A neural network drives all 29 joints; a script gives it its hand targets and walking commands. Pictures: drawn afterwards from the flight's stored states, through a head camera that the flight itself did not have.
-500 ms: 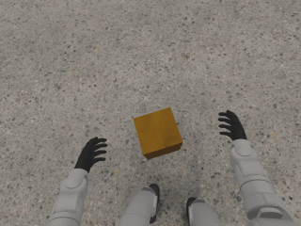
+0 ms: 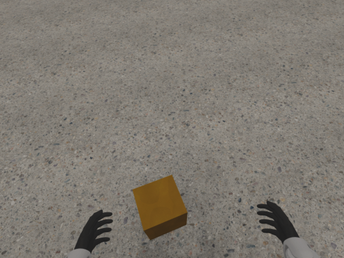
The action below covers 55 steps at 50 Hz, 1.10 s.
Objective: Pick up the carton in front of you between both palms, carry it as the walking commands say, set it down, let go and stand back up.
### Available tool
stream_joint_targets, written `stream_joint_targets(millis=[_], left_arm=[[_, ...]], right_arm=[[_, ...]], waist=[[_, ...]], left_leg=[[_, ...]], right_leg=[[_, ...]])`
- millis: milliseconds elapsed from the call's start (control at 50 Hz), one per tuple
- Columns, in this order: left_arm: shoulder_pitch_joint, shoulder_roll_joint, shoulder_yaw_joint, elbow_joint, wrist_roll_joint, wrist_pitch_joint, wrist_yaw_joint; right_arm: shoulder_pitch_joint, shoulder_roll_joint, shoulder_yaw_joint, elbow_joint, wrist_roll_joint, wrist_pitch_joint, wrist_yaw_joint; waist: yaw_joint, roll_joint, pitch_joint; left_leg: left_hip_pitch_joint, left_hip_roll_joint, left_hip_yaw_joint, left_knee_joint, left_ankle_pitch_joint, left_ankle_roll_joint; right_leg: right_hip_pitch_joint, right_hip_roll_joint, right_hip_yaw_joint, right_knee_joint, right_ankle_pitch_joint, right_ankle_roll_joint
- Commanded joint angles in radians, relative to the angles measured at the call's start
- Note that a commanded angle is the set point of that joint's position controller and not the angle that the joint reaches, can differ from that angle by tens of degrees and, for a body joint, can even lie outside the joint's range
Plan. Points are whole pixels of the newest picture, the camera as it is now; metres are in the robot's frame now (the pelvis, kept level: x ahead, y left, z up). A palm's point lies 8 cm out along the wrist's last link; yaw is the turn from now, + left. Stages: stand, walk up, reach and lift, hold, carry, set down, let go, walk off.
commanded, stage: let go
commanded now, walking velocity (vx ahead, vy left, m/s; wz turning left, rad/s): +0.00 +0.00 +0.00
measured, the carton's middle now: (160, 208) +0.41 +0.11 -0.65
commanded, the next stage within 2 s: stand in 0.42 s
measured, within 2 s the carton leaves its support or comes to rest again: neither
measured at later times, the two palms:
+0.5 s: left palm (66, 257) +0.14 +0.27 -0.08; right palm out of the picture +0.13 -0.22 -0.08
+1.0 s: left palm (57, 253) +0.15 +0.31 -0.11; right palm out of the picture +0.12 -0.26 -0.08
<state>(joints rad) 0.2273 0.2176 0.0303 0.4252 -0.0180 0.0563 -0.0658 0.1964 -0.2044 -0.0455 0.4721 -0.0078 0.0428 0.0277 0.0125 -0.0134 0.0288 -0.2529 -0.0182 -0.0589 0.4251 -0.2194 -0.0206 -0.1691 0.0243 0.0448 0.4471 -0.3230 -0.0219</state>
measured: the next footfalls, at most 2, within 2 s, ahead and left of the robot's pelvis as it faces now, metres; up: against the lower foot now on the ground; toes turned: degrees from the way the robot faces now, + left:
none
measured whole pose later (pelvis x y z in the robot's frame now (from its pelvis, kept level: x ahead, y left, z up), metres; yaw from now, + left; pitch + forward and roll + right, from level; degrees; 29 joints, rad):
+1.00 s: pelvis +0.01 +0.04 +0.00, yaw -2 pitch +0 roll +0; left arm 0.17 0.35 0.03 0.75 0.03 0.00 0.03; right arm 0.15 -0.32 -0.04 0.81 -0.03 0.01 -0.02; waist -0.02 -0.06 0.02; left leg -0.22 -0.03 -0.01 0.51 -0.29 0.03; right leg -0.11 0.00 0.08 0.46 -0.35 0.03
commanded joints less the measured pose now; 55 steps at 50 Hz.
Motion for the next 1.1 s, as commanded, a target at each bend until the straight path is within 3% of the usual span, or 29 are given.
stream_joint_targets(millis=[0,20,40,80,240,400,420,460,500,540,660,740,880,1080], left_arm=[[0.018,0.109,0.044,-0.07,0.011,-0.004,0.003],[0.014,0.111,0.045,-0.07,0.014,0.002,0.002],[-0.027,0.134,0.058,-0.12,0.036,0.049,0.028],[-0.015,0.13,0.044,-0.104,0.032,0.068,0.043],[-0.051,0.12,0.029,-0.131,0.034,0.123,0.051],[-0.068,0.103,0.022,-0.169,0.032,0.17,0.051],[-0.112,0.206,0.049,-0.03,0.055,0.086,0.085],[-0.068,0.186,0.048,0.005,0.075,0.023,0.091],[-0.054,0.186,0.048,0.036,0.073,-0.014,0.083],[-0.048,0.2,0.049,0.072,0.072,-0.038,0.074],[-0.045,0.236,0.047,0.149,0.067,-0.065,0.082],[-0.036,0.249,0.039,0.19,0.056,-0.065,0.092],[-0.041,0.261,0.03,0.25,0.051,-0.064,0.1],[-0.069,0.269,0.026,0.311,0.05,-0.069,0.1]], right_arm=[[-0.014,-0.065,0.0,-0.118,0.016,-0.001,0.017],[-0.014,-0.068,0.001,-0.124,0.018,0.004,0.021],[0.018,-0.053,0.025,-0.072,0.038,-0.025,0.002],[0.01,-0.066,0.024,-0.088,0.041,-0.028,-0.009],[-0.007,-0.091,0.001,-0.074,0.03,0.014,-0.004],[-0.015,-0.1,-0.014,-0.086,0.014,0.045,0.011],[-0.005,-0.218,-0.045,0.064,-0.052,0.023,-0.026],[-0.005,-0.246,-0.059,0.077,-0.062,-0.006,-0.04],[-0.041,-0.231,-0.051,0.094,-0.056,-0.029,-0.04],[-0.066,-0.233,-0.049,0.119,-0.049,-0.041,-0.035],[-0.042,-0.251,-0.051,0.185,-0.036,-0.052,-0.036],[-0.032,-0.269,-0.048,0.216,-0.027,-0.051,-0.044],[-0.044,-0.288,-0.039,0.262,-0.023,-0.048,-0.051],[-0.074,-0.292,-0.028,0.319,-0.02,-0.05,-0.051]], waist=[[0.013,-0.031,-0.107],[0.012,-0.031,-0.091],[0.012,-0.02,-0.138],[0.007,-0.044,-0.11],[-0.002,-0.02,-0.017],[-0.017,0.003,0.002],[-0.022,-0.161,0.024],[-0.022,-0.056,0.027],[-0.014,0.039,0.014],[-0.009,0.064,-0.029],[-0.025,0.044,-0.086],[-0.026,0.041,-0.112],[-0.023,0.019,-0.104],[-0.024,0.005,-0.083]], left_leg=[[0.178,-0.058,0.058,-0.001,0.311,0.004],[0.183,-0.059,0.06,-0.003,0.292,0.006],[0.122,-0.076,0.074,0.025,0.256,0.0],[0.092,-0.076,0.072,0.025,0.199,0.003],[0.165,-0.069,0.074,0.03,0.144,0.003],[0.23,-0.051,0.054,0.013,0.109,-0.004],[0.035,0.053,-0.021,0.02,0.005,0.001],[-0.037,0.065,-0.057,-0.02,-0.191,0.019],[-0.095,0.077,-0.089,-0.058,-0.287,0.033],[-0.085,0.084,-0.095,-0.062,-0.234,0.044],[0.052,0.086,-0.062,0.03,0.164,0.048],[0.105,0.092,-0.052,0.053,0.318,0.049],[0.135,0.095,-0.05,0.049,0.384,0.052],[0.143,0.097,-0.052,0.015,0.339,0.052]], right_leg=[[0.006,-0.011,-0.001,-0.077,0.468,0.058],[0.003,-0.014,0.0,-0.083,0.454,0.059],[0.055,-0.027,0.007,-0.05,0.555,0.061],[0.058,-0.03,0.019,-0.035,0.594,0.073],[-0.051,-0.018,-0.009,-0.076,0.314,0.052],[-0.072,-0.001,-0.039,-0.077,0.18,0.024],[-0.119,-0.041,0.002,-0.058,-0.029,0.048],[-0.111,-0.045,0.042,-0.04,-0.162,0.027],[-0.069,-0.044,0.045,0.001,-0.134,0.021],[-0.031,-0.046,0.041,0.023,-0.037,0.019],[-0.022,-0.065,0.066,0.001,0.178,0.023],[0.003,-0.07,0.061,0.006,0.293,0.029],[0.024,-0.081,0.057,-0.004,0.353,0.032],[0.04,-0.093,0.065,-0.045,0.336,0.03]])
